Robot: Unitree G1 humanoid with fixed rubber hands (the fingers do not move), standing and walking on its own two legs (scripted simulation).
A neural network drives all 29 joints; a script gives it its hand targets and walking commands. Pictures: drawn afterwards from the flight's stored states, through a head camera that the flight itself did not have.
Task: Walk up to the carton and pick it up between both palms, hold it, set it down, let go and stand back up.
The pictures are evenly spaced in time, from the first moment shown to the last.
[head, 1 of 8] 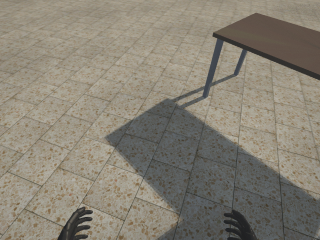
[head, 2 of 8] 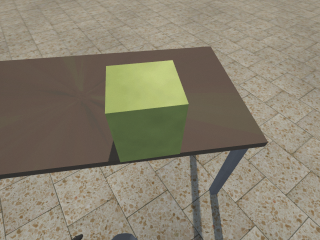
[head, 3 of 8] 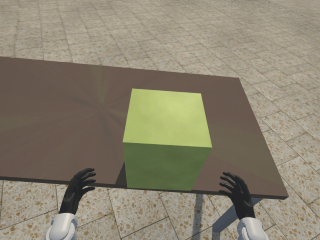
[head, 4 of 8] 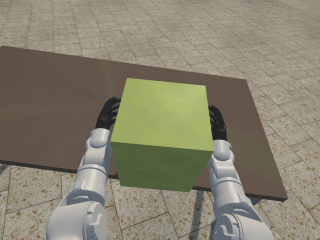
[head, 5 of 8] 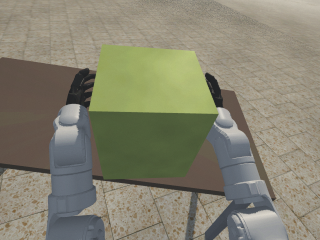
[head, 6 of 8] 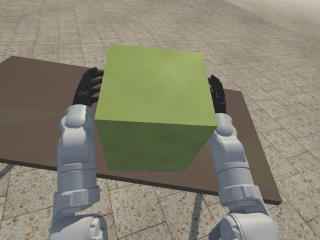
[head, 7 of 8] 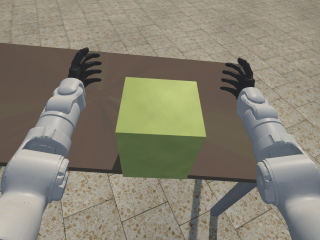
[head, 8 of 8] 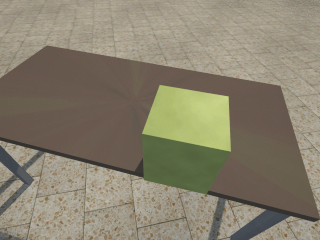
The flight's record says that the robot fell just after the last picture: no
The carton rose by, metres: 0.19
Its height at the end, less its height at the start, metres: +0.00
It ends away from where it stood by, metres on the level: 0.02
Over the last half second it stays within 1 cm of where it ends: yes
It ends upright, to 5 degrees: yes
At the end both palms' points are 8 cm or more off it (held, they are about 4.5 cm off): yes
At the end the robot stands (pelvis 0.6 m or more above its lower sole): yes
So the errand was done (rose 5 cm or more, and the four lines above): yes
